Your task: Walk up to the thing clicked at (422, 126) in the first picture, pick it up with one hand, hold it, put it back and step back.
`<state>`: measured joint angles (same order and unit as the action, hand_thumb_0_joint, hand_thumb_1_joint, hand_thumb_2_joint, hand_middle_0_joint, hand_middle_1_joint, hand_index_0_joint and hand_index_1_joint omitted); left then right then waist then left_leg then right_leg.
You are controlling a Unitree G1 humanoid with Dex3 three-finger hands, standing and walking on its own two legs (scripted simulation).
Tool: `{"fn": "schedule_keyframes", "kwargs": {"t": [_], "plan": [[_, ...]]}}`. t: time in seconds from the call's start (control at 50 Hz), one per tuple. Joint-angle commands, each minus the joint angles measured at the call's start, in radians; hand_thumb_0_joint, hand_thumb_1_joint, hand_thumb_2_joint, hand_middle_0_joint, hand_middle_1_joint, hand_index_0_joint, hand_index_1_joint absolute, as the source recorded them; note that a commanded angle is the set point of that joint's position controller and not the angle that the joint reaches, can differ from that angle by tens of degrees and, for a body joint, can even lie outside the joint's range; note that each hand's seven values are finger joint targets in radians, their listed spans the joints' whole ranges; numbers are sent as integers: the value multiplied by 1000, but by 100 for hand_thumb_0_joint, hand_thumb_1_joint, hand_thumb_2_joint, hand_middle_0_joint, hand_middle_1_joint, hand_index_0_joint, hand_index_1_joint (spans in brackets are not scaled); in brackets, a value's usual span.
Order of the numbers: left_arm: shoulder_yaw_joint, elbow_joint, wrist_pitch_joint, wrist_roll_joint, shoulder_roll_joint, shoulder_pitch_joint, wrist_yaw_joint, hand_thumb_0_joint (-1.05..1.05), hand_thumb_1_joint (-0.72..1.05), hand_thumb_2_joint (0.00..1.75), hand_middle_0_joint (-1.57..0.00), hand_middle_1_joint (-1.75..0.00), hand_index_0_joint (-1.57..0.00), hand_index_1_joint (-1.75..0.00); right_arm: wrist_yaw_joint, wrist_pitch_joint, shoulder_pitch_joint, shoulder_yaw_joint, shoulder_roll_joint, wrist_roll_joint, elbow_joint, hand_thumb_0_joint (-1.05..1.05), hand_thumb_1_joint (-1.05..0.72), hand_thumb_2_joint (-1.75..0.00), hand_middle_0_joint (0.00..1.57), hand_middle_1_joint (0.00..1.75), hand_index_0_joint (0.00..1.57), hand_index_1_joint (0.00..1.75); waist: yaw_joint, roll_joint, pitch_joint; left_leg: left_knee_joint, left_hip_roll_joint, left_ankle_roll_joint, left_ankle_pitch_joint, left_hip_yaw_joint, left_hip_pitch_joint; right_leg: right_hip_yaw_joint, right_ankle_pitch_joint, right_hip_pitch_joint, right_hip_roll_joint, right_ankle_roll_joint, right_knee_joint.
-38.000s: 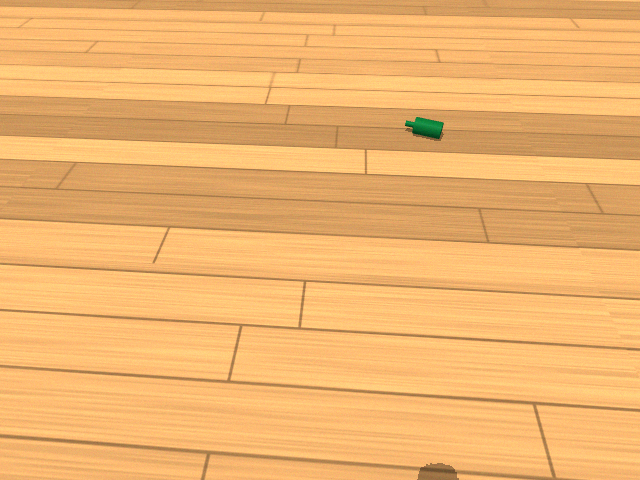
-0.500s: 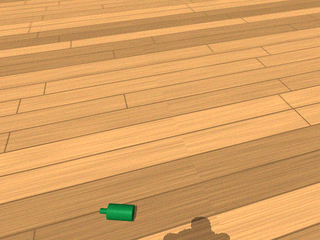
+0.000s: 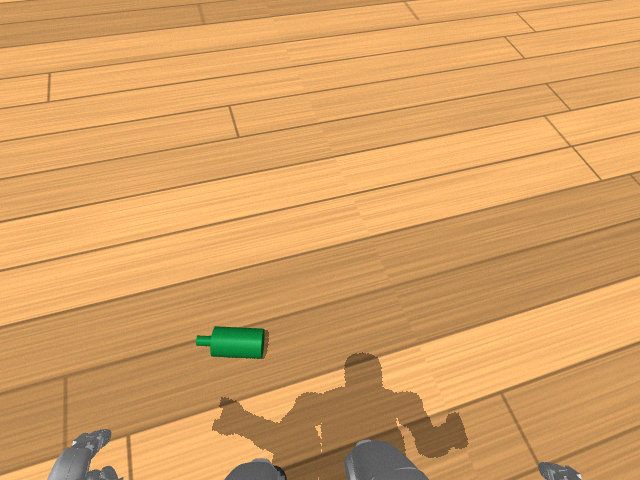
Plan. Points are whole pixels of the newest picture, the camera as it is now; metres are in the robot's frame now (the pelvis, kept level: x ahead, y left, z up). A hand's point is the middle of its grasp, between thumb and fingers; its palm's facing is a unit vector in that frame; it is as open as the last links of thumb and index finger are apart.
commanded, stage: step back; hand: left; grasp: from above
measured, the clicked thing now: (230, 342) +0.51 +0.23 -0.72
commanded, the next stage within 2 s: none
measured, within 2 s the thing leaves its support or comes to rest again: neither
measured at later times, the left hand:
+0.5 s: hand out of the picture -0.02 +0.26 -0.13, palm faces +0.01 -0.91 -0.42, open 7.4 cm
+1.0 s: hand out of the picture -0.23 +0.26 -0.16, palm faces -0.06 -0.92 -0.40, open 7.4 cm
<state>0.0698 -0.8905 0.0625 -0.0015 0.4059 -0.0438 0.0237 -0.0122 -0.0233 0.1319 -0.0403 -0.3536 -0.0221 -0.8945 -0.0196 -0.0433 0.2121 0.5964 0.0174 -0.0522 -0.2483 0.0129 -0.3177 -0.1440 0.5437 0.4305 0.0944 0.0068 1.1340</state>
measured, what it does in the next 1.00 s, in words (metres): walks backwards: right foot, then left foot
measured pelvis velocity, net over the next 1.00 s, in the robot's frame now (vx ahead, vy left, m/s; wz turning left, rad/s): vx -0.31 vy -0.01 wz -0.08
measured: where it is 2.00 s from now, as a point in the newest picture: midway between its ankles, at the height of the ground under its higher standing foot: outside the picture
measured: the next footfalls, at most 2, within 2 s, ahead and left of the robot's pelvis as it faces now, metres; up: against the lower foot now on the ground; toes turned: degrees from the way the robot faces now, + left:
right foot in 0.20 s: -0.04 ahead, -0.13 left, +0.00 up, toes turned -1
left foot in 0.56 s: -0.14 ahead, +0.11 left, +0.00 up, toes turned +0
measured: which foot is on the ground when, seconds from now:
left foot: down 0.00-0.24, up 0.26-0.54, down 0.56-1.00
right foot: up 0.00-0.18, down 0.20-0.58, up 0.60-0.98, down 1.00-1.00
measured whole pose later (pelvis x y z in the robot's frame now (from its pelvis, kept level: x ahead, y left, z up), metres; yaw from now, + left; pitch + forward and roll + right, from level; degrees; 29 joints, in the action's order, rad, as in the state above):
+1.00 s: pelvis -0.31 -0.01 -0.02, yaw -5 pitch -2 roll -1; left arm 0.09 -0.86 0.05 -0.02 0.40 -0.22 -0.01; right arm -0.01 -0.03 0.07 -0.04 -0.39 -0.03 -0.80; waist 0.03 0.01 0.17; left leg 0.64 -0.07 0.00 -0.14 0.04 -0.47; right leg -0.04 0.44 0.21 0.01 0.00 0.68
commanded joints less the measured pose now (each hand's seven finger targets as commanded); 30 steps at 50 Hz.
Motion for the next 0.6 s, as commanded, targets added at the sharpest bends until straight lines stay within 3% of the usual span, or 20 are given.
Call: {"fn": "schedule_keyframes", "kwargs": {"t": [0.0,0.04,0.08,0.12,0.16,0.18,0.2,0.22,0.24,0.26,0.28,0.3,0.38,0.42,0.44,0.48,0.52,0.54,0.56,0.58], "plan": [[51,81,-19,-7,166,-58,8,0,90,90,-20,-30,-20,-30,-25,19,59,-80,-267,-2,85,0,-90,-90,20,30,20,30,-26,151,-265,-114,-285,-212,556,-278,301,0,4,55,-31,-27,-88],[56,82,-23,-10,162,-71,3,0,90,90,-20,-30,-20,-30,-25,18,59,-81,-281,-3,95,0,-90,-90,20,30,20,30,-32,173,-276,-120,-308,-219,497,-300,284,31,-1,18,-51,-24,-175],[60,73,-27,-11,156,-111,-5,0,90,90,-20,-30,-20,-30,-22,16,24,-77,-292,-3,109,0,-90,-90,20,30,20,30,-13,187,-281,-126,-309,-205,412,-289,230,74,-24,-45,-73,-15,-267],[62,57,-29,-15,150,-176,-15,0,90,90,-20,-30,-20,-30,-18,13,-3,-78,-301,-1,117,0,-90,-90,20,30,20,30,8,194,-306,-130,-278,-167,267,-259,161,109,-86,-141,-81,9,-426],[66,17,-37,-21,137,-264,-19,0,90,90,-20,-30,-20,-30,-13,4,-35,-76,-299,8,114,0,-90,-90,20,30,20,30,46,193,-319,-85,-235,-106,176,-219,47,145,-260,-299,-84,36,-648],[74,25,-46,-35,174,-274,-16,0,90,90,-20,-30,-20,-30,-9,2,-21,-63,-266,18,110,0,-90,-90,20,30,20,30,49,111,-305,-29,-188,-45,85,-188,-57,26,-247,-337,-152,61,-716],[92,57,-49,-36,261,-216,-17,0,90,90,-20,-30,-20,-30,-6,3,-42,-52,-219,23,129,0,-90,-90,20,30,20,30,38,-127,-226,122,-18,26,-151,-83,-231,-255,-220,-290,-327,161,-793],[109,97,-45,-37,350,-145,-19,0,90,90,-20,-30,-20,-30,-18,-4,-70,-65,-232,19,121,0,-90,-90,20,30,20,30,78,-266,-164,407,81,56,-371,-80,-168,-434,-225,-49,-516,315,-883],[100,129,-52,-37,303,-88,-14,0,90,90,-20,-30,-20,-30,-18,-9,-43,-70,-252,15,98,0,-90,-90,20,30,20,30,48,-176,-116,548,70,60,-341,-178,-142,-409,-288,9,-509,316,-873],[81,137,-56,-25,232,-32,-8,0,90,90,-20,-30,-20,-30,-15,-9,10,-65,-241,23,73,0,-90,-90,20,30,20,30,9,-58,-117,578,103,52,-262,-217,-139,-230,-442,-36,-399,250,-816],[72,145,-57,-29,206,10,-3,0,90,90,-20,-30,-20,-30,-14,-5,55,-60,-222,29,61,0,-90,-90,20,30,20,30,-28,-62,-139,577,117,47,-219,-201,-160,-109,-555,-101,-328,196,-771],[77,153,-58,-33,210,2,-1,0,90,90,-20,-30,-20,-30,-16,0,66,-54,-223,30,59,0,-90,-90,20,30,20,30,-17,-99,-161,594,122,56,-206,-172,-145,-81,-580,-114,-319,186,-756],[72,167,-53,-36,185,-97,6,0,90,90,-20,-30,-20,-30,-20,2,43,-46,-224,20,80,0,-90,-90,20,30,20,30,55,-87,-221,469,89,81,-267,-133,-199,-64,-682,-338,-335,214,-682],[73,172,-48,-36,193,-125,13,0,90,90,-20,-30,-20,-30,-20,5,31,-46,-218,17,94,0,-90,-90,20,30,20,30,70,-125,-235,326,47,77,-292,-108,-182,-81,-742,-397,-359,220,-657],[74,173,-45,-34,198,-134,13,0,90,90,-20,-30,-20,-30,-19,6,38,-45,-214,14,95,0,-90,-90,20,30,20,30,73,-142,-248,247,34,70,-287,-95,-162,-81,-771,-420,-359,214,-639],[72,185,-38,-26,212,-105,10,0,90,90,-20,-30,-20,-30,-15,8,94,-49,-210,10,78,0,-90,-90,20,30,20,30,45,-163,-265,84,7,50,-239,-57,-61,-72,-750,-374,-356,193,-608],[64,193,-26,-14,218,-75,1,0,90,90,-20,-30,-20,-30,-9,16,163,-60,-207,4,46,0,-90,-90,20,30,20,30,2,-107,-279,-154,22,37,6,6,98,-16,-653,-267,-313,142,-541],[53,197,-20,-11,188,-89,-3,0,90,90,-20,-30,-20,-30,-10,20,162,-73,-241,-7,49,0,-90,-90,20,30,20,30,2,-34,-271,-200,-44,15,69,-98,146,-3,-509,-168,-267,92,-496],[44,207,-19,-6,143,-123,-6,0,90,90,-20,-30,-20,-30,-7,24,135,-94,-336,-25,69,0,-90,-90,20,30,20,30,15,190,-277,-240,-277,-67,196,-415,218,69,-237,25,-120,33,-318],[65,207,-20,-6,181,-33,11,0,90,90,-20,-30,-20,-30,3,20,86,-105,-424,-10,89,0,-90,-90,20,30,20,30,-40,306,-237,-284,-407,-216,312,-549,29,51,119,8,-6,8,-112]]}}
